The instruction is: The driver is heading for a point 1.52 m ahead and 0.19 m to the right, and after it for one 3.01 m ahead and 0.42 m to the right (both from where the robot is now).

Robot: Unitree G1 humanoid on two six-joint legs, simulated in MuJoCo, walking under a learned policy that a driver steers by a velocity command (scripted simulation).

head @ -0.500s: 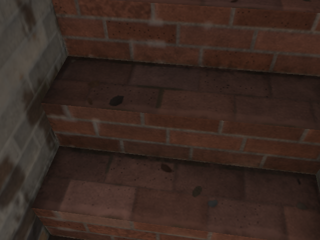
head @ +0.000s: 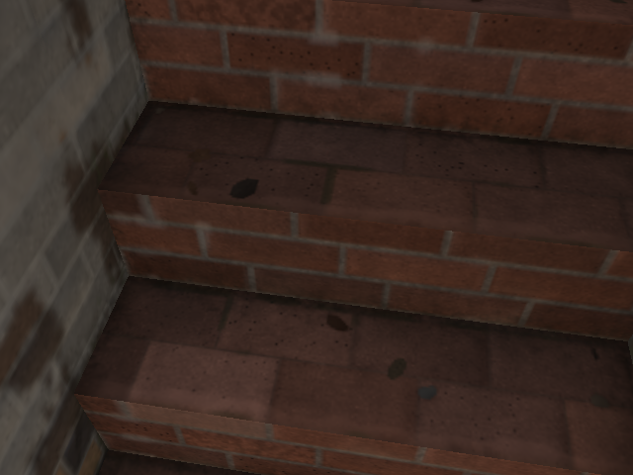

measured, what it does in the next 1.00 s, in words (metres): stands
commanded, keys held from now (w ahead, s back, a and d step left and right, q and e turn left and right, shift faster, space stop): no key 0.08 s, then w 0.44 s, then no key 0.48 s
